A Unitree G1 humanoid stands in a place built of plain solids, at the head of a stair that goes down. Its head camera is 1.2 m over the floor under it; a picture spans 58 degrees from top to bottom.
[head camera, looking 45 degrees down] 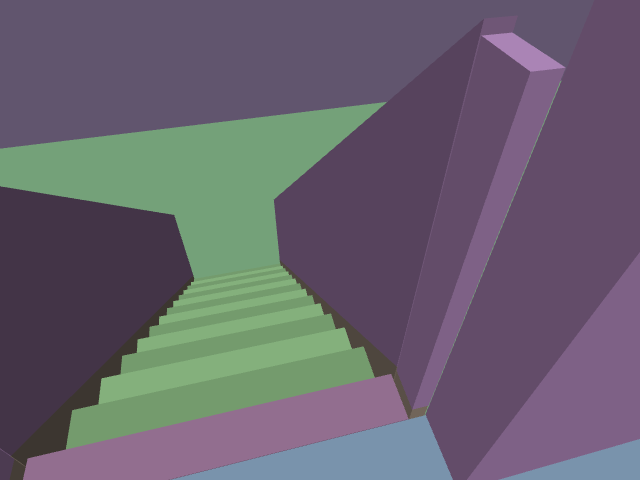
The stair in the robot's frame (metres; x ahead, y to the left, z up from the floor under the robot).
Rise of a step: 0.20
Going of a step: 0.22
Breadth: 1.01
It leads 14 degrees to the left of straight ahead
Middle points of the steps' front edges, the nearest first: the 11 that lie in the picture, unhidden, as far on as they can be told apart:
0.52 0.27 0.00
0.73 0.33 -0.20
0.95 0.38 -0.40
1.16 0.43 -0.61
1.38 0.49 -0.81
1.60 0.54 -1.01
1.81 0.59 -1.21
2.03 0.64 -1.42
2.24 0.70 -1.62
2.46 0.75 -1.82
2.67 0.80 -2.02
